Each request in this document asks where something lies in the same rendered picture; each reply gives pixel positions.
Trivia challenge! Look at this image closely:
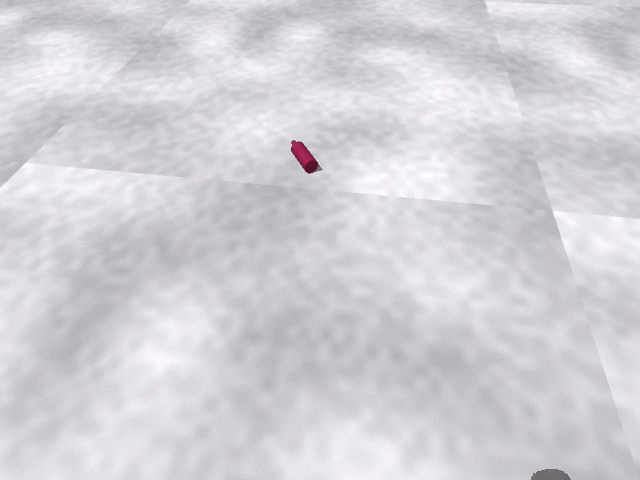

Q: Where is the bottle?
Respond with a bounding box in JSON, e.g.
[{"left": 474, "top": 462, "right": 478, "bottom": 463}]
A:
[{"left": 291, "top": 140, "right": 318, "bottom": 173}]

